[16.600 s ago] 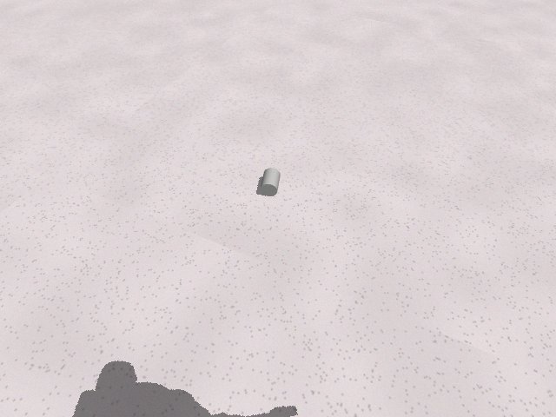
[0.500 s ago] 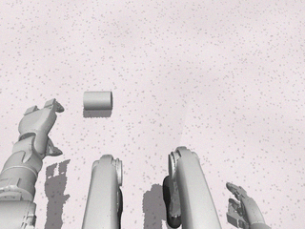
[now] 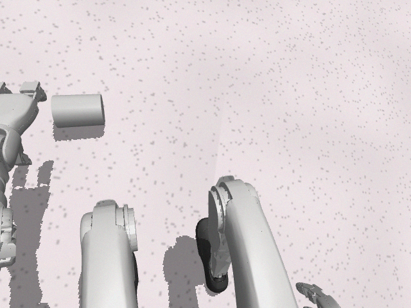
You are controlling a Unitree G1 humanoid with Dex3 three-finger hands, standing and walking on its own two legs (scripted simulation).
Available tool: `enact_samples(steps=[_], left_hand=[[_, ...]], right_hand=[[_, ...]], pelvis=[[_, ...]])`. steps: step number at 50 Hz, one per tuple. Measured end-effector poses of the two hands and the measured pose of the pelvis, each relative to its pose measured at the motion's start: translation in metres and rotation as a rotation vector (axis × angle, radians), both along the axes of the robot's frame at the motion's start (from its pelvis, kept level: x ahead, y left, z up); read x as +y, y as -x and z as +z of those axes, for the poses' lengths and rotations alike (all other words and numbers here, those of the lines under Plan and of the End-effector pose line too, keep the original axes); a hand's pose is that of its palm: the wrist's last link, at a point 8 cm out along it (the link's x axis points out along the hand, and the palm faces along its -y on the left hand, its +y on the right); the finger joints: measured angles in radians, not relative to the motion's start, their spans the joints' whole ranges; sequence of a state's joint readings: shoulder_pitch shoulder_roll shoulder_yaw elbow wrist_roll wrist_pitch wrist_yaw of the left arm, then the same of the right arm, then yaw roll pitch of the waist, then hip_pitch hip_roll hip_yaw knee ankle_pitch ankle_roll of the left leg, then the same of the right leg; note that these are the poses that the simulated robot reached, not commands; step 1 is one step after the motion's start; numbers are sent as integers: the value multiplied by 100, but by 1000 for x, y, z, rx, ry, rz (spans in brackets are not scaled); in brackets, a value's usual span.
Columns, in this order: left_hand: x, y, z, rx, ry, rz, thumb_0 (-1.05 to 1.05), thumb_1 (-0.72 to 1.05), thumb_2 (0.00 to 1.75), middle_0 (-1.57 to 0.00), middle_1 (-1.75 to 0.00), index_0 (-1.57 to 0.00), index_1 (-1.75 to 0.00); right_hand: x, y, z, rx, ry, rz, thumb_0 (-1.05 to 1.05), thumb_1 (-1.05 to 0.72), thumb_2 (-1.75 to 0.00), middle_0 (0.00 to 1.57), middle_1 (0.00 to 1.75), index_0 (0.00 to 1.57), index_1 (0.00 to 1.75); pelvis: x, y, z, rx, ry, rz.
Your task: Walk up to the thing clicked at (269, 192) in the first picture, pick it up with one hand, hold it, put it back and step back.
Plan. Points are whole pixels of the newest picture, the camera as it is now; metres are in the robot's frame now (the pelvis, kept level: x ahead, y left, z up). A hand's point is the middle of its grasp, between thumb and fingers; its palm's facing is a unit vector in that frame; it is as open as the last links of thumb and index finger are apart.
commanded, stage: rise first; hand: left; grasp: from above
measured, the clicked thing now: (79, 110) +0.59 +0.20 -0.34
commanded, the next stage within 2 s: none
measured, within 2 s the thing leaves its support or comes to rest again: neither
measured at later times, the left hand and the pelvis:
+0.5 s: hand (34, 121) +0.51 +0.26 -0.20, palm faces -0.47 -0.02 -0.88, open 14.0 cm; pelvis +0.01 +0.00 -0.02, yaw -2 degrees
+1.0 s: hand (39, 114) +0.53 +0.25 -0.21, palm faces -0.47 -0.01 -0.88, open 13.9 cm; pelvis +0.00 +0.00 -0.03, yaw -3 degrees
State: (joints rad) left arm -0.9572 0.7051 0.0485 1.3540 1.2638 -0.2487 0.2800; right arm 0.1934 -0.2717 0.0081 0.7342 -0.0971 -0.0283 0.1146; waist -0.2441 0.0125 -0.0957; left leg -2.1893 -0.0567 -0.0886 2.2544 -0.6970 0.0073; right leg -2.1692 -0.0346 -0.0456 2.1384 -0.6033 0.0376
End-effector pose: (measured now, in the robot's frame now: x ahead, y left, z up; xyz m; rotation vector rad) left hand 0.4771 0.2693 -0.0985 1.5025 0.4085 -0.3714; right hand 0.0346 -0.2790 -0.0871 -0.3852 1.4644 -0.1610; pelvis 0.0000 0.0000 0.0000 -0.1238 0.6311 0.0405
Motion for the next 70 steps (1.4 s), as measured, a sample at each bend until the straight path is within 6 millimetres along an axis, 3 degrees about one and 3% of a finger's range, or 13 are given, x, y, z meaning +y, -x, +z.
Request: enact_samples(steps=[13, 29, 70], left_hand=[[-6, -24, -25, -10, -24, -16, 0, -48, 99, -7, -98, -9, -97], [-12, -44, -46, -1, -26, 1, 0, -48, 97, -8, -98, -11, -97], [-21, -68, -59, -19, -24, -16, 0, -48, 97, -9, -103, -11, -102]], right_hand=[[8, 10, -9, 62, -18, 13, 0, -91, -90, 20, 30, 20, 30], [7, 20, -7, 109, -8, 15, 0, -91, -90, 20, 30, 20, 30], [21, 45, -12, 128, -2, -8, 0, -91, -90, 20, 30, 20, 30]], pelvis=[[0, -5, -13, 17, 11, -10], [-1, -8, -20, 27, 22, -21], [4, -2, -40, 2, 52, -36]])
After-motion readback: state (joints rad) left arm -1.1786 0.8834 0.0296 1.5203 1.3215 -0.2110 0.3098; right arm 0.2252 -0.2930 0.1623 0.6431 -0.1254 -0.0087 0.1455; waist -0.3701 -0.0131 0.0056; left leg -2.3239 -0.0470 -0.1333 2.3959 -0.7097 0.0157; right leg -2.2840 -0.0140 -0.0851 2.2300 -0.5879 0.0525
